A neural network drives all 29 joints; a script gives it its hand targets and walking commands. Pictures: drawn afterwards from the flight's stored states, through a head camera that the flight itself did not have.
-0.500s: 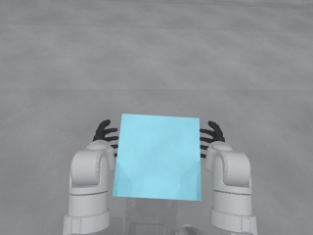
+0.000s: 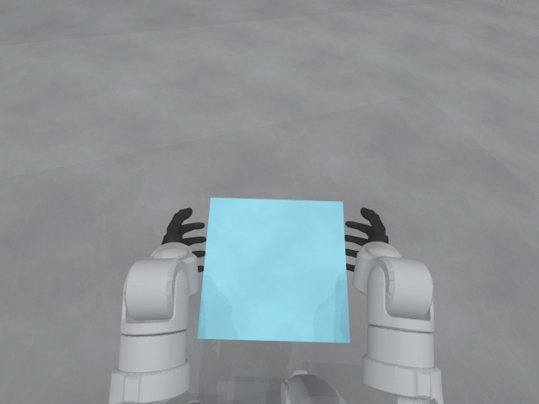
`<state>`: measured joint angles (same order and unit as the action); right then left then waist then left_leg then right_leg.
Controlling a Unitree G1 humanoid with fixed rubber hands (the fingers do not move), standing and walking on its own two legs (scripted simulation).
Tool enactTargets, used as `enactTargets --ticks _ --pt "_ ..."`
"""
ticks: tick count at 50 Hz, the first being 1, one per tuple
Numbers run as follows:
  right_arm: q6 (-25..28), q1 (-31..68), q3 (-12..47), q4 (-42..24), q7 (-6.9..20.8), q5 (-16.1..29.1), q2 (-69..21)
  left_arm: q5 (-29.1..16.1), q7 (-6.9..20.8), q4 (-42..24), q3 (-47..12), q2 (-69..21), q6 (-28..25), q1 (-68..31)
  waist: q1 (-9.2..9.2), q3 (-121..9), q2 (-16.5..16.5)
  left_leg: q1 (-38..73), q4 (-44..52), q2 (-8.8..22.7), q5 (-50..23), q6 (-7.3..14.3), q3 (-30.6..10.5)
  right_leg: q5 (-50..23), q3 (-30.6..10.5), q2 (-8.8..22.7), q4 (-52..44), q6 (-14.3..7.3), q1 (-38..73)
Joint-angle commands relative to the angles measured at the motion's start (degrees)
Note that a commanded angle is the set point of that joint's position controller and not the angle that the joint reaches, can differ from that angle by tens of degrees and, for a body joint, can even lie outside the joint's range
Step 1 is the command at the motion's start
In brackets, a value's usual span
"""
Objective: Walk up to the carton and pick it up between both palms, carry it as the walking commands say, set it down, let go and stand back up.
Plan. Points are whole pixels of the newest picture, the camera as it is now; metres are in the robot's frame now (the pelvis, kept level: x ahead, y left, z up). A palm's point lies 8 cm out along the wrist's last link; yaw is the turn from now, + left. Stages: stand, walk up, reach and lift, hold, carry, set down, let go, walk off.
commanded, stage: carry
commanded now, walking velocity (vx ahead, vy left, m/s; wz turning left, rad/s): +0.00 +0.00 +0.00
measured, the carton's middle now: (273, 274) +0.33 +0.00 -0.04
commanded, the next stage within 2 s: none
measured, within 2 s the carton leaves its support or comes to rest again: neither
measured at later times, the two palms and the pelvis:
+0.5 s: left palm (284, 328) +0.21 -0.01 +0.08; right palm (524, 361) +0.18 -0.27 +0.09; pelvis -0.10 -0.11 +0.00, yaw -4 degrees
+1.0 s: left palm (293, 402) +0.13 -0.01 +0.09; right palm out of the picture +0.11 -0.28 +0.10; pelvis -0.17 -0.11 +0.01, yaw -3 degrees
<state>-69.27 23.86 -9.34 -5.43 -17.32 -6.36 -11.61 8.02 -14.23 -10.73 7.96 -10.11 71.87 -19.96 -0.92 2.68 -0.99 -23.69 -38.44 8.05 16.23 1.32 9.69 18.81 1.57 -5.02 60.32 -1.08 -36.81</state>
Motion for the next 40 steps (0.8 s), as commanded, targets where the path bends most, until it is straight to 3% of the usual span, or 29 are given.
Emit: enactTargets --ticks 1,2,4,5,6,7,8,9,10,11,13,17,20,21,22,24,25,26,27,30,31,34,35,38,40 --pt "-0.2 25.9 34.9 -3.5 26.7 24.7 -59.9 -27.7 20.5 -5.6 -39.0 -61.3 -1.9 -35.6 0.77 -26.4 9.0 17.7 13.1 12.1 -25.1 3.9 -6.2 2.2 -0.9 5.2 -5.7 1.6 3.7" --pt "-0.1 26.6 34.5 -3.8 26.4 24.0 -59.1 -27.8 20.7 -3.9 -38.4 -61.2 -1.7 -34.4 0.48 -26.8 10.1 18.6 11.7 10.9 -26.3 3.5 -4.0 4.1 1.0 3.4 -12.4 2.0 6.3" --pt "-0.1 24.9 33.9 -2.4 25.9 22.4 -58.1 -27.7 21.2 -1.2 -37.8 -60.5 -1.2 -33.6 -0.41 -28.0 15.1 20.6 8.8 11.7 -27.5 3.7 -4.7 7.4 5.3 2.0 -22.8 2.3 10.0" --pt "-0.2 24.1 33.7 -1.3 25.7 21.8 -57.6 -27.5 21.5 0.8 -37.2 -60.3 -1.0 -32.4 0.13 -28.2 14.2 19.0 6.9 11.1 -23.6 2.4 -3.6 3.0 7.2 1.6 -31.2 2.0 14.4" --pt "-0.4 22.6 33.3 0.3 25.6 21.1 -57.0 -27.5 22.0 2.8 -36.7 -60.3 -0.9 -31.8 0.17 -27.7 10.8 14.6 4.1 9.4 -18.9 -0.2 -2.6 -3.4 4.3 3.7 -37.5 1.2 20.0" --pt "-0.5 21.7 33.5 1.2 25.5 20.7 -56.6 -27.4 22.4 4.5 -36.1 -60.1 -0.8 -31.3 0.29 -28.5 4.4 6.7 -0.9 6.7 -12.2 -2.5 -1.5 -10.3 -3.5 9.4 -39.5 -0.2 27.4" --pt "-0.6 21.9 34.1 1.0 25.4 20.4 -56.0 -27.0 22.8 5.5 -35.6 -59.4 -0.9 -29.2 0.94 -28.5 -9.5 -6.2 -8.8 1.5 5.8 -5.1 -0.2 -29.6 -17.6 20.2 -40.1 -3.8 34.3" --pt "-0.7 22.8 35.4 1.8 25.5 20.8 -56.6 -26.8 23.0 6.5 -35.3 -59.6 -1.0 -28.8 1.04 -27.0 -17.0 -13.8 -16.2 -1.6 18.6 -6.4 -0.5 -46.0 -21.1 24.5 -36.5 -6.3 37.2" --pt "-0.7 23.7 36.0 1.6 25.9 20.9 -57.3 -26.3 23.1 5.6 -36.1 -61.2 -1.2 -29.3 1.18 -29.3 -14.9 -11.2 -17.9 -0.2 19.5 -6.0 -4.4 -47.9 -17.9 23.8 -34.0 -9.0 34.2" --pt "-0.8 25.6 36.6 1.3 26.3 22.0 -59.1 -26.2 22.9 3.9 -36.3 -61.7 -1.5 -31.5 1.48 -28.1 -11.8 -8.4 -18.8 -0.7 17.8 -6.3 -3.7 -45.3 -14.6 21.5 -33.6 -8.7 30.6" --pt "-0.5 28.9 39.1 -1.0 26.8 25.3 -61.9 -25.2 22.6 0.2 -35.7 -61.4 -2.3 -33.7 1.38 -27.0 -9.8 -8.8 -18.4 -1.9 12.3 -5.6 -4.4 -43.3 -11.3 19.1 -34.4 -6.6 32.3" --pt "-0.3 33.6 40.5 -5.1 27.2 29.3 -62.2 -24.5 21.6 -3.4 -34.2 -61.1 -3.4 -35.1 1.90 -30.4 -9.9 -5.0 -12.7 -2.9 9.9 -4.0 -5.5 -22.1 -12.2 19.8 -38.5 -7.5 31.4" --pt "-1.1 32.2 39.1 -2.4 27.3 29.4 -61.0 -22.9 20.5 -2.0 -33.9 -60.2 -3.2 -33.2 1.70 -30.9 -7.3 4.8 1.4 -5.4 7.4 -2.7 -4.5 -4.9 -11.1 18.6 -41.9 -6.3 26.4" --pt "-1.3 30.9 38.5 -0.8 27.4 29.0 -60.8 -22.6 20.2 -1.3 -34.2 -60.0 -3.1 -32.5 1.12 -30.7 -5.7 9.9 10.6 -6.0 2.5 -2.1 -3.7 0.3 -10.1 17.7 -41.9 -5.2 23.9" --pt "-1.4 29.9 37.9 0.6 27.7 28.7 -60.9 -22.4 20.0 -0.7 -34.6 -59.6 -3.0 -32.1 1.08 -30.8 -3.0 14.7 16.0 -4.1 -0.8 -1.8 -5.9 1.5 -9.9 16.6 -40.8 -3.7 21.6" --pt "-1.4 27.7 36.2 3.0 28.4 27.1 -60.8 -23.3 20.0 -1.3 -36.4 -61.2 -3.1 -33.2 1.66 -32.4 9.9 19.0 21.9 8.1 6.9 0.9 -22.1 -2.4 -5.9 12.1 -32.5 -0.5 18.3" --pt "-1.1 27.0 35.4 5.4 28.4 26.0 -61.6 -23.9 20.5 -1.9 -37.7 -61.8 -3.2 -34.9 1.42 -27.6 13.3 12.4 23.4 9.2 10.1 2.2 -22.3 -4.9 -2.9 8.7 -30.9 0.0 18.2" --pt "-0.6 27.5 35.0 5.7 28.5 25.8 -62.1 -25.2 21.0 -4.0 -39.4 -61.9 -3.3 -37.9 1.04 -25.9 13.2 5.3 21.5 6.7 14.4 2.0 -17.4 -4.3 -2.8 9.0 -27.5 -0.9 24.3" --pt "-0.5 27.9 34.4 5.3 28.6 25.7 -61.9 -26.3 21.5 -5.1 -40.1 -61.8 -3.3 -40.1 1.16 -24.8 10.5 2.2 22.2 4.8 15.9 1.0 -15.0 -4.5 -3.2 8.3 -28.4 -1.7 25.8" --pt "-0.9 27.8 33.3 5.7 28.0 24.2 -61.2 -28.3 22.6 -1.8 -39.6 -61.2 -2.1 -40.4 1.01 -22.0 4.5 -0.5 20.0 2.6 16.5 0.3 -12.0 -3.0 -4.1 9.0 -32.5 -1.8 25.6" --pt "-0.9 27.5 32.8 6.9 27.7 23.3 -60.8 -28.4 23.1 0.8 -39.1 -60.8 -1.6 -39.7 0.88 -20.7 2.6 -0.4 17.3 1.0 16.7 0.0 -10.9 1.2 -7.0 10.5 -36.4 -1.9 23.5" --pt "-1.1 27.5 31.4 10.0 27.3 21.5 -60.5 -27.4 24.3 8.3 -36.3 -60.2 -1.1 -37.5 0.33 -17.5 -6.1 6.6 5.8 -6.2 14.3 -1.0 -5.2 25.4 -19.1 17.8 -52.5 -1.8 10.9" --pt "-0.8 28.6 31.3 9.9 27.1 21.3 -60.4 -27.2 24.7 9.6 -35.6 -60.4 -1.2 -37.5 0.34 -17.9 -8.3 10.9 1.5 -7.3 11.8 -0.9 -3.8 26.7 -18.3 18.9 -55.1 -1.4 7.8" --pt "0.2 33.6 32.9 6.8 26.8 23.1 -61.3 -28.2 24.7 9.1 -35.2 -61.5 -2.0 -40.0 0.42 -20.9 -7.6 12.7 4.0 -7.6 2.9 -0.1 -2.9 13.3 -10.7 16.2 -52.1 0.6 12.5" --pt "-0.1 34.4 34.3 5.2 26.8 24.9 -61.8 -28.4 24.1 7.3 -35.3 -61.5 -2.0 -39.8 0.63 -24.0 -7.9 13.4 7.9 -7.9 1.9 0.4 -3.4 10.4 -8.8 15.2 -49.8 0.7 16.1"
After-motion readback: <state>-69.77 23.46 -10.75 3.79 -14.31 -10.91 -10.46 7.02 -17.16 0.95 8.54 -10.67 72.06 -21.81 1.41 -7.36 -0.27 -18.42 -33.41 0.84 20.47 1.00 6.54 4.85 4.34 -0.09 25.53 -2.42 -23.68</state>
